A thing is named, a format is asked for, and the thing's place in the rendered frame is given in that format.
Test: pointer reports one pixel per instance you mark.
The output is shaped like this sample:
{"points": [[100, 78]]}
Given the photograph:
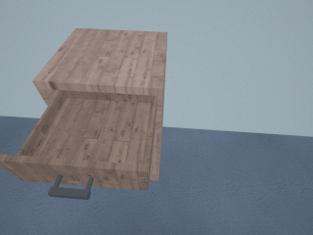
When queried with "drawer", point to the drawer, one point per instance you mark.
{"points": [[82, 134]]}

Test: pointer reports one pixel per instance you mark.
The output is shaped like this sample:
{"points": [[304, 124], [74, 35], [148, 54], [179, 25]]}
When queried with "handle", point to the handle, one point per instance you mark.
{"points": [[70, 193]]}

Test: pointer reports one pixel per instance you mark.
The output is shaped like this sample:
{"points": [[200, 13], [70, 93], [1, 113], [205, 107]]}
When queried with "cabinet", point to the cabinet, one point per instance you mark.
{"points": [[111, 61]]}

